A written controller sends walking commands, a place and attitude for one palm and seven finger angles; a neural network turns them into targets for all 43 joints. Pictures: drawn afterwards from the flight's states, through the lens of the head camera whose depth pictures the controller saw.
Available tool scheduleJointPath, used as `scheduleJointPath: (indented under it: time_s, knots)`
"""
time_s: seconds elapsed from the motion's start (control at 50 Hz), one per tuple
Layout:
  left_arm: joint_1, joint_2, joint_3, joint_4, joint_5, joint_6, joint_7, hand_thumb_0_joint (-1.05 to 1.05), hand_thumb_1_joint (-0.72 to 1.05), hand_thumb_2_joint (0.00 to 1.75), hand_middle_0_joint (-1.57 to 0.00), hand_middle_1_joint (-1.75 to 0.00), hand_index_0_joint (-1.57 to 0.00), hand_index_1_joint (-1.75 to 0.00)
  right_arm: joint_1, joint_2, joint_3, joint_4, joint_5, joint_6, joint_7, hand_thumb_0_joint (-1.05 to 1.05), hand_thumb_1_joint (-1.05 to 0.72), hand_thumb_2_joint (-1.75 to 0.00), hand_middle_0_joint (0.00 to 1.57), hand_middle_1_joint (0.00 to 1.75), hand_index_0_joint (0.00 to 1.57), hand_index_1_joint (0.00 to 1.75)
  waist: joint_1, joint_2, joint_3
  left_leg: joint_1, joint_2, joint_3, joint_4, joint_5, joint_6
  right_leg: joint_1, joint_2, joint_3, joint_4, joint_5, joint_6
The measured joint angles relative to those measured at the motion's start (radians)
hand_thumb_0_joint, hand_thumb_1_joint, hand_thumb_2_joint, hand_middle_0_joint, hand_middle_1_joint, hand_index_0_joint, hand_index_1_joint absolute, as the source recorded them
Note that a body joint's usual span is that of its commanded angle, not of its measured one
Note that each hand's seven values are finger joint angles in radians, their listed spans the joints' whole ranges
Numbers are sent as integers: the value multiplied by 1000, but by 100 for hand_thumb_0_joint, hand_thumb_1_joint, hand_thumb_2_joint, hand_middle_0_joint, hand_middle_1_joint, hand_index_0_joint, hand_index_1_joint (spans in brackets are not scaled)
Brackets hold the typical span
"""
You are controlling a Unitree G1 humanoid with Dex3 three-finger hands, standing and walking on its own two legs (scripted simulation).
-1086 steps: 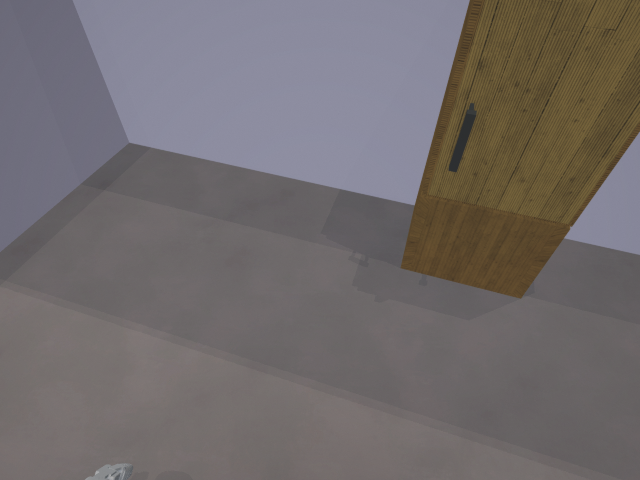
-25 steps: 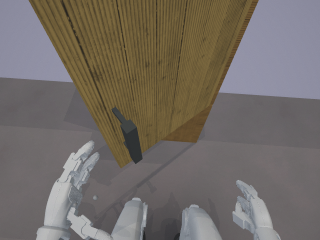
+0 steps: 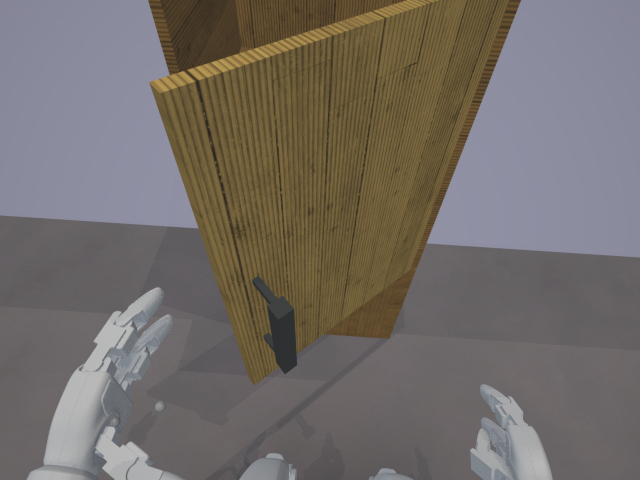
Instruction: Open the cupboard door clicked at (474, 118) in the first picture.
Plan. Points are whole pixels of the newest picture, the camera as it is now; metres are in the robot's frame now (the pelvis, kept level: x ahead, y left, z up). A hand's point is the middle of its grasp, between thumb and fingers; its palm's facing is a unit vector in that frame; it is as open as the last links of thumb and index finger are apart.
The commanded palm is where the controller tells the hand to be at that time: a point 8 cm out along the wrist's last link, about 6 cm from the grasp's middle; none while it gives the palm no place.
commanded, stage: draw the hand back to the body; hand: left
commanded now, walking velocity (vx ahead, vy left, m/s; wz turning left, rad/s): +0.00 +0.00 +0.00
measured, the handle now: (274, 327) +0.33 +0.09 -0.03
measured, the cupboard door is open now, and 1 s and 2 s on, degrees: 42 42 42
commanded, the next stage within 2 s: step back with the hand held close in 1.08 s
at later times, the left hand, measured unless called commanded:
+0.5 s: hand (43, 326) +0.21 +0.24 +0.18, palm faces +0.34 -0.84 -0.42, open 11.5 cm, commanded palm +0.17 +0.29 +0.21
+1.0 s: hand (9, 301) +0.21 +0.25 +0.23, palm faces +0.40 -0.82 -0.40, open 7.5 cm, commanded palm +0.17 +0.29 +0.26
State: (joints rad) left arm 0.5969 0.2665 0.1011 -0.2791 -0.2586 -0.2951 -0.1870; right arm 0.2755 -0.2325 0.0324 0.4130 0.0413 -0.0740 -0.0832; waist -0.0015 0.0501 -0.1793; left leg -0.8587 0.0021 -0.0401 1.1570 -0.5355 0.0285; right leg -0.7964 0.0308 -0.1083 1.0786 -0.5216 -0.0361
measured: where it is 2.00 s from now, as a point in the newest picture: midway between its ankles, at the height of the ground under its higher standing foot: outside the picture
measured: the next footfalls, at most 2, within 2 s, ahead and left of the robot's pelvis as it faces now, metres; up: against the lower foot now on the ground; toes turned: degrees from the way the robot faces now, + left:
none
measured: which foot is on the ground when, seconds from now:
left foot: down 0.00-1.00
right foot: down 0.00-1.00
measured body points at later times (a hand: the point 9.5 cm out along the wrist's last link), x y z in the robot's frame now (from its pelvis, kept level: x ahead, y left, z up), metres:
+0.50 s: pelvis +0.03 +0.01 +0.07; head +0.01 -0.01 +0.52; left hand +0.19 +0.29 +0.21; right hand +0.21 -0.20 -0.01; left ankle +0.02 +0.10 -0.66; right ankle +0.01 -0.10 -0.66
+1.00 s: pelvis +0.02 -0.01 +0.09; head +0.00 -0.03 +0.53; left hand +0.18 +0.29 +0.25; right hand +0.20 -0.23 +0.00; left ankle +0.02 +0.10 -0.66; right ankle +0.01 -0.10 -0.66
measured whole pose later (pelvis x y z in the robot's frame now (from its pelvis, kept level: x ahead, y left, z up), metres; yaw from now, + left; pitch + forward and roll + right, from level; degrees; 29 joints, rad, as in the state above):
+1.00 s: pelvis +0.02 -0.01 +0.09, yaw -2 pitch -4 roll -1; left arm 0.49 0.34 0.30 -0.39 -0.07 -0.04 0.10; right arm 0.20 -0.24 0.04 0.63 0.00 -0.10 -0.08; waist 0.07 0.07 0.02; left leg -0.11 0.00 0.02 0.45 -0.27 0.02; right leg -0.08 0.04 -0.03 0.40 -0.25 -0.04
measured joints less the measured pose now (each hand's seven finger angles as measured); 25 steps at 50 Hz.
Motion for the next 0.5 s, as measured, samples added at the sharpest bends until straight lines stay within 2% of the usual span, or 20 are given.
scheduleJointPath:
  time_s: [0.02,0.08,0.12,0.16,0.22,0.36,0.5]
  knots:
    - [3,2,8,-9,-3,1,2,-2,-46,31,-16,-30,-16,-30,1,0,-2,1,2,-1,1,2,-90,-90,20,30,20,30,0,1,1,19,0,1,-13,2,1,19,1,2,-14,4,1]
    - [22,41,7,-59,100,104,118,-2,-41,33,-16,-30,-16,-30,6,9,-2,2,0,29,-18,2,-90,-90,20,30,20,30,11,-5,-2,98,-1,19,-80,19,7,88,0,22,-73,21,8]
    - [45,49,2,-80,145,174,188,-1,-36,35,-16,-30,-16,-30,6,14,1,1,-1,45,-27,2,-90,-90,20,30,20,30,9,5,1,155,-4,27,-134,35,9,143,-2,30,-123,38,12]
    - [68,49,-4,-93,174,228,239,-1,-31,38,-16,-30,-16,-30,8,16,5,-1,-3,56,-32,2,-90,-90,20,30,20,30,10,16,7,209,-7,34,-184,51,11,194,-4,39,-172,55,16]
    - [84,54,-10,-105,198,280,285,-1,-22,42,-17,-30,-17,-30,12,15,16,8,-7,56,-38,2,-90,-90,20,30,20,30,19,27,22,284,-12,43,-251,73,16,265,-8,49,-235,77,21]
    - [26,69,31,-109,215,316,330,-1,1,51,-18,-30,-18,-30,10,8,44,68,-13,29,-42,2,-90,-90,20,30,20,30,49,28,68,430,-24,44,-377,118,19,409,-17,53,-354,117,26]
    - [-28,76,97,-132,210,304,328,0,26,62,-19,-30,-19,-30,-14,3,43,121,-20,-9,-26,2,-90,-90,20,30,20,30,56,28,105,552,-27,49,-490,160,16,526,-18,62,-460,158,25]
